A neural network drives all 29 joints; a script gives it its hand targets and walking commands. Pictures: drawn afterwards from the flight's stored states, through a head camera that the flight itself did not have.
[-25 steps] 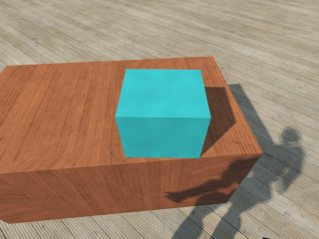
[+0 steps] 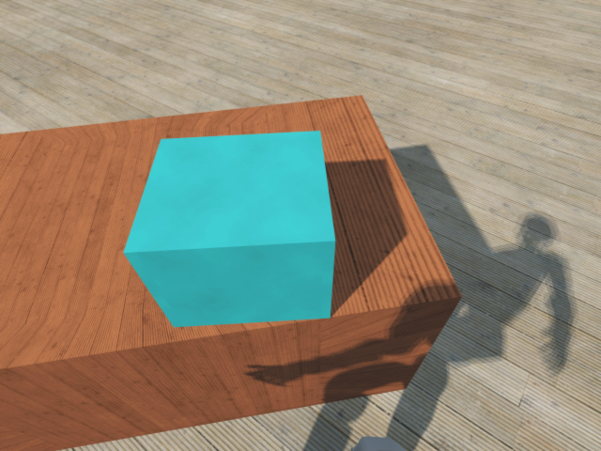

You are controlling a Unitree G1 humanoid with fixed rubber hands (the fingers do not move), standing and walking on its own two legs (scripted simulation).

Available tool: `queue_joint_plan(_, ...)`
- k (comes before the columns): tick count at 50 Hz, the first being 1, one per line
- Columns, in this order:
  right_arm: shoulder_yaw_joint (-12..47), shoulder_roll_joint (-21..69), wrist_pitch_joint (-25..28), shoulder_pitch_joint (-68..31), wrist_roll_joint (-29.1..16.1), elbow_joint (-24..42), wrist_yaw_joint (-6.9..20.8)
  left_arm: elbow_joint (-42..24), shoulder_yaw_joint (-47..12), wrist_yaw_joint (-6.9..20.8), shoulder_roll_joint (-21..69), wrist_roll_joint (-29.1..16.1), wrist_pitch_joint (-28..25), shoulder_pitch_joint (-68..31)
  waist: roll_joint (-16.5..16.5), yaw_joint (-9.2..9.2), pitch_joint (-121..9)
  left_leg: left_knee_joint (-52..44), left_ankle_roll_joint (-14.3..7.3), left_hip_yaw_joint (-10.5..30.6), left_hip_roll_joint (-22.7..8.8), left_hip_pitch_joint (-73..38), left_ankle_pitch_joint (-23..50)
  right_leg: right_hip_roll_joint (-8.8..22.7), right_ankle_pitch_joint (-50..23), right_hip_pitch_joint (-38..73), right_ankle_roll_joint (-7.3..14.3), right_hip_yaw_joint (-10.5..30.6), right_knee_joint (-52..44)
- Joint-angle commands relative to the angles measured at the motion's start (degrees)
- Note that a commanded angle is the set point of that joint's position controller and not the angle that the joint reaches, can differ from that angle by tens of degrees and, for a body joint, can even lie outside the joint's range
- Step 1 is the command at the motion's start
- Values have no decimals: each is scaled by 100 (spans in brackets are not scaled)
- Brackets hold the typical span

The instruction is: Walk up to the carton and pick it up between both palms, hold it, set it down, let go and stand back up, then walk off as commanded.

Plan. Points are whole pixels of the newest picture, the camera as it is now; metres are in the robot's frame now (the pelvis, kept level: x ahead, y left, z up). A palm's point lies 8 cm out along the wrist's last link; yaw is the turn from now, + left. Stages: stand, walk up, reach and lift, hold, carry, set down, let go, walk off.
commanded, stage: walk up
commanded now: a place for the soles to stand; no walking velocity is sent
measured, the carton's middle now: (246, 229) +0.50 +0.10 -0.05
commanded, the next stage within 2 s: none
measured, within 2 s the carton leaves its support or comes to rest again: neither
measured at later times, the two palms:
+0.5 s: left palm (65, 432) +0.18 +0.34 -0.10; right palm (480, 361) +0.25 -0.27 -0.10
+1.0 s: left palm (47, 410) +0.21 +0.38 -0.09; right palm (463, 350) +0.27 -0.25 -0.10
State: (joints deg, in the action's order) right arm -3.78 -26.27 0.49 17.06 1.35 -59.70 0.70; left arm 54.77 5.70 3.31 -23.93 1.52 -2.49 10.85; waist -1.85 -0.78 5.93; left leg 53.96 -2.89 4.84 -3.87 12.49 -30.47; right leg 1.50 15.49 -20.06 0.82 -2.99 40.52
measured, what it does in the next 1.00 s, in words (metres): walks ahead: left foot, then right foot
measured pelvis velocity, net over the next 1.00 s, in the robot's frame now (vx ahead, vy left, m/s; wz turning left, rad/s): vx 0.15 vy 0.05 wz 0.07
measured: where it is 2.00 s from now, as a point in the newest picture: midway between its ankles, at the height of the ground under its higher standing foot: outside the picture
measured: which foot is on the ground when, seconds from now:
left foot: up 0.00-0.28, down 0.30-1.00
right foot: down 0.00-0.42, up 0.44-0.56, down 0.58-1.00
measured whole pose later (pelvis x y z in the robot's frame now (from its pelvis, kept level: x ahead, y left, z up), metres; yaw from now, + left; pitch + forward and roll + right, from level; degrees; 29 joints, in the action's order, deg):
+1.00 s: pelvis +0.15 +0.05 +0.01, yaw +4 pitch -2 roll -1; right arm -1.2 -21.8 -1.3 5.6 -0.3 -58.3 1.1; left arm 57.5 0.5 -1.2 -24.0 0.2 -2.0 7.5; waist 0.0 0.7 5.9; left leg 36.6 0.7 0.8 -1.2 13.9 -20.3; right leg 4.0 18.1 -13.0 -3.4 -0.7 33.8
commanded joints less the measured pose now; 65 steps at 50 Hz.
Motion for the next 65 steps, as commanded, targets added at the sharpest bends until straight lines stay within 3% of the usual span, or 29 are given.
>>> queue_joint_plan(1,-268,-1225,168,191,-209,522,26,-609,361,-222,-1650,-115,-141,-48,549,142,68,1287,-35,395,-48,2203,934,1701,2474,899,798,2700,-2956)
queue_joint_plan(2,-226,-1045,147,406,-172,451,58,-575,284,-226,-1433,-154,-204,-2,696,79,83,1018,30,251,-89,1803,1287,1366,1495,665,690,1914,-2869)
queue_joint_plan(4,-223,-869,124,336,-115,628,134,-456,229,-248,-1468,-90,-314,512,348,186,-76,833,144,276,-37,1771,1490,1419,358,794,852,1559,-2694)
queue_joint_plan(6,-286,-940,35,113,-25,757,232,-523,293,-289,-1532,-102,-379,562,94,188,257,611,253,448,-23,1897,1831,1508,652,730,843,1517,-2944)
queue_joint_plan(10,-189,-719,51,-126,-27,914,239,-623,159,-359,-1372,-97,-397,433,619,147,292,-659,380,72,-17,1717,1694,1475,-1393,647,986,813,-2500)
queue_joint_plan(15,-122,-577,56,-644,-43,1021,195,-692,-2,-417,-1420,-70,-249,316,682,198,-223,-1727,116,-540,52,378,2192,1389,-2789,503,856,418,-1428)
queue_joint_plan(17,-153,-648,91,-390,-8,952,130,-627,-79,-463,-1315,-175,-160,305,401,1,-525,-2616,-60,-646,328,-100,2405,938,-2953,782,480,48,-368)
queue_joint_plan(18,-197,-878,113,107,48,860,77,-628,-113,-447,-1169,-217,-137,368,107,-147,-954,-2838,-198,-455,157,-711,3337,622,-2657,858,246,-129,415)
queue_joint_plan(19,-345,-1228,133,271,78,872,-18,-749,-264,-475,-900,-275,-158,593,-871,-190,-1369,-2725,-624,834,-793,-1524,4814,236,-1288,19,-20,-154,1470)
queue_joint_plan(20,-279,-1147,161,-160,8,1034,-45,-649,-364,-509,-736,-346,-99,885,-1214,22,-1471,-2687,-1396,1831,-1514,-1904,5834,-279,1890,-687,-181,-140,1852)
queue_joint_plan(21,-222,-1067,122,-165,-102,1045,-57,-471,-287,-552,-924,-267,-25,679,-925,-100,-1599,-2713,-1738,2090,-1832,-1392,5285,156,2190,-272,-139,398,1516)
queue_joint_plan(25,-126,-853,-5,-741,-201,1008,-122,-462,-211,-513,-965,-299,-119,357,-579,97,-840,-2130,-797,239,-668,-405,5740,131,1253,128,-13,75,117)
queue_joint_plan(27,-146,-938,-34,-1125,-167,1219,-87,-284,-172,-581,-885,-269,-85,732,-847,239,-1170,-1972,-725,268,-582,-273,5743,-102,195,695,-47,-150,-562)
queue_joint_plan(29,-102,-801,-116,-1361,-251,1272,-22,-153,-153,-641,-1058,-156,-101,962,-165,410,-1523,-1694,-408,179,-462,97,3911,165,-932,1400,92,218,-1268)
queue_joint_plan(30,-104,-739,-167,-1424,-204,1368,1,-211,-7,-677,-1562,-74,-136,863,550,455,-1406,-997,-108,-148,13,1071,2862,940,-1311,1614,425,1358,-1430)
queue_joint_plan(31,-91,-592,-239,-1610,-165,1364,-13,-273,56,-680,-1962,-31,-107,542,952,465,-935,-370,119,-395,532,1305,563,2125,-1563,910,1284,2601,-1978)
queue_joint_plan(32,-159,-709,-294,-1435,-57,1267,-53,-453,150,-658,-2112,29,-96,70,1178,278,-604,227,160,126,288,1128,-267,2472,-1970,402,1669,2888,-1851)
queue_joint_plan(33,-174,-759,-302,-1313,-68,1176,-10,-533,79,-665,-1870,5,-119,-85,1013,152,-453,118,154,430,129,1136,-353,2370,-2551,500,1638,2543,-1608)
queue_joint_plan(37,-99,-577,-77,-1199,-147,938,54,-472,-137,-638,-1345,-63,-146,-161,1142,94,-659,-1977,57,-460,214,899,775,1225,-3928,1496,696,976,-572)
queue_joint_plan(39,-127,-595,35,-747,-124,729,-24,-504,-151,-586,-1315,-139,-76,-382,851,-97,-1198,-2602,-86,-170,34,-482,3437,734,-3047,1007,272,442,96)
queue_joint_plan(40,-203,-961,53,-634,-42,714,-53,-620,-210,-571,-1097,-218,-58,-386,-60,-104,-1454,-2613,-332,421,-381,-1197,4410,420,-1921,282,28,293,475)
queue_joint_plan(41,-163,-967,91,-850,-17,699,-76,-649,-336,-548,-815,-205,-38,-506,-404,-57,-1380,-2641,-594,1086,-907,-1590,5047,112,-179,-384,-152,71,420)
queue_joint_plan(42,-131,-1143,94,-998,-116,689,-75,-432,-311,-568,-881,-201,22,-350,-513,75,-1456,-2621,-1043,1290,-1301,-951,4523,139,1206,77,-66,166,83)
queue_joint_plan(44,-84,-1031,4,-1763,-124,779,-32,-127,-287,-528,-895,-158,-42,-240,-448,365,-1161,-2405,-510,496,-651,-102,3605,356,42,1028,47,286,-1394)
queue_joint_plan(46,8,-700,-18,-1571,-166,747,-36,-69,-170,-534,-1330,-121,-73,-254,82,228,-1238,-1983,76,-210,-8,247,3126,846,-1931,1664,223,878,-1274)
queue_joint_plan(48,78,-724,-21,-1360,-188,449,-33,38,-203,-520,-1452,-149,-85,-479,-73,83,-1068,-2315,99,-84,-50,-99,2762,1024,-2000,1151,363,971,-1257)
queue_joint_plan(51,99,-913,44,-1502,-130,275,-15,74,-363,-492,-1108,-176,-4,-828,-240,112,-975,-2977,-159,298,-418,-165,3386,461,-1240,1222,-34,327,-1178)
queue_joint_plan(52,109,-861,34,-1603,-153,248,11,204,-327,-482,-1155,-152,1,-766,98,173,-893,-2998,-185,318,-418,-130,3129,441,-1075,1300,-6,275,-1252)
queue_joint_plan(65,135,-779,75,-1881,-153,-132,-21,762,-422,-398,-911,-142,10,-900,-283,263,-624,-3759,64,176,-288,-17,2425,591,-994,1536,-60,322,-2090)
